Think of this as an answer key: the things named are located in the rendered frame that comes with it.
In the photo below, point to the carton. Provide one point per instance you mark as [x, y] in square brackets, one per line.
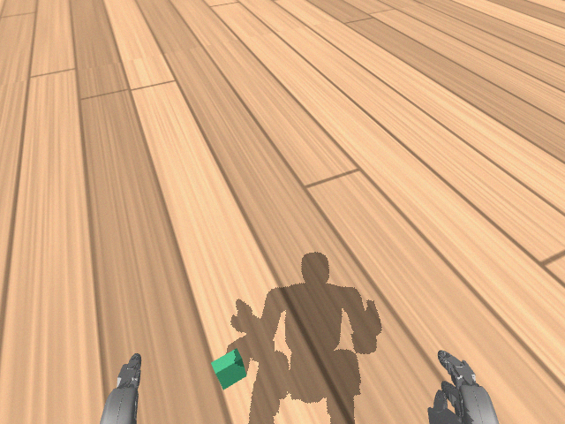
[229, 369]

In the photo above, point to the right robot hand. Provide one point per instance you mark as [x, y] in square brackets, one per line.
[472, 403]

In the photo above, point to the left robot hand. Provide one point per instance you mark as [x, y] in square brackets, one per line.
[122, 403]

